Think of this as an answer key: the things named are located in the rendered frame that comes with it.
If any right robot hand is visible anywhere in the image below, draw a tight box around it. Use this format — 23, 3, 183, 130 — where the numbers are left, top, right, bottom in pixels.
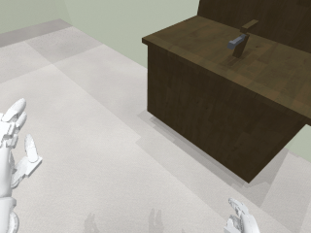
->
224, 197, 260, 233

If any tap lever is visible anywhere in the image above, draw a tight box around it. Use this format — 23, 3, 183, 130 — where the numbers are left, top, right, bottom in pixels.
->
227, 34, 247, 50

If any counter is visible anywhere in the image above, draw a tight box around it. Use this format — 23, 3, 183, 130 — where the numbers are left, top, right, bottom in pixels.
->
142, 0, 311, 183

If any left robot hand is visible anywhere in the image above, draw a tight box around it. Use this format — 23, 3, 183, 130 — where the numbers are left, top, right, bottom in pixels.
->
0, 98, 43, 198

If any left robot forearm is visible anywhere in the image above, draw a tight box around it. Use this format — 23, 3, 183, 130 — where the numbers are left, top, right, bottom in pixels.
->
0, 197, 19, 233

